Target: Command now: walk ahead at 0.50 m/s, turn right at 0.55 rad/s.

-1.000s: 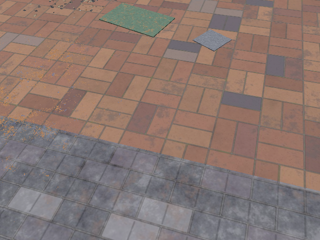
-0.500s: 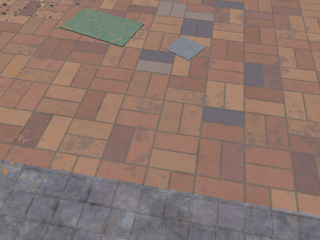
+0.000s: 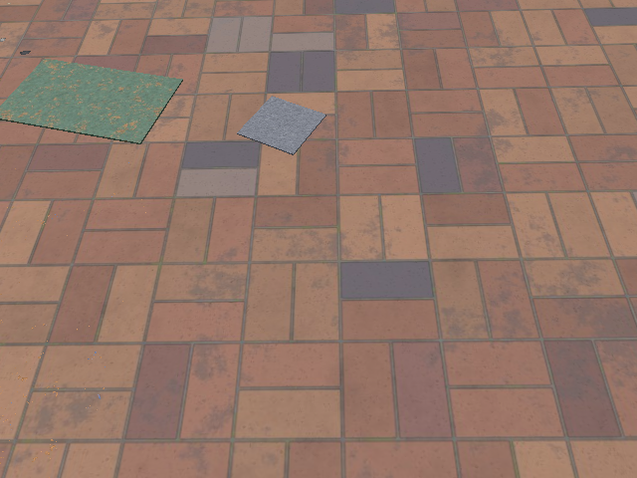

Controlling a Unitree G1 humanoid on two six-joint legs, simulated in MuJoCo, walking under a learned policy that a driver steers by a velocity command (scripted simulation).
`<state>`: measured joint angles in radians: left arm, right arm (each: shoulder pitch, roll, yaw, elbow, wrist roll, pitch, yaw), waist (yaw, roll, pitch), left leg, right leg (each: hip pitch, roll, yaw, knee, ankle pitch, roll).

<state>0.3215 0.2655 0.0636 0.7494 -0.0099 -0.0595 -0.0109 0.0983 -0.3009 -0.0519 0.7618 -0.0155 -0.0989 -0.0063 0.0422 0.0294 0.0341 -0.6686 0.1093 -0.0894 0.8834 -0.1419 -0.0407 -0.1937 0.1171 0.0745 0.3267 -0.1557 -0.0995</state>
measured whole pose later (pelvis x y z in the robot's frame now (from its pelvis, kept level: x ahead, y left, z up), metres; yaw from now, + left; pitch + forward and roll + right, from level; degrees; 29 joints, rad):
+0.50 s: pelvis +0.28 +0.05 +0.00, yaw -18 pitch +1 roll +2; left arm 0.22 0.32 0.08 0.64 -0.02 -0.01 0.00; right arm 0.30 -0.27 -0.07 0.84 -0.01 -0.10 0.01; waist -0.06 -0.05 0.02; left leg -0.11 -0.02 0.12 0.30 -0.21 0.03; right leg -0.70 -0.09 0.07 1.04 -0.18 0.00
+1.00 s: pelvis +0.50 -0.10 +0.00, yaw -29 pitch +1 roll +0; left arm 0.24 0.26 0.05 0.70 0.01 -0.05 -0.02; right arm 0.14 -0.32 -0.05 0.80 0.00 -0.06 -0.01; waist 0.01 0.04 0.07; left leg -0.62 0.11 -0.03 0.98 -0.27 -0.05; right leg -0.22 0.08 -0.02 0.35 -0.15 -0.09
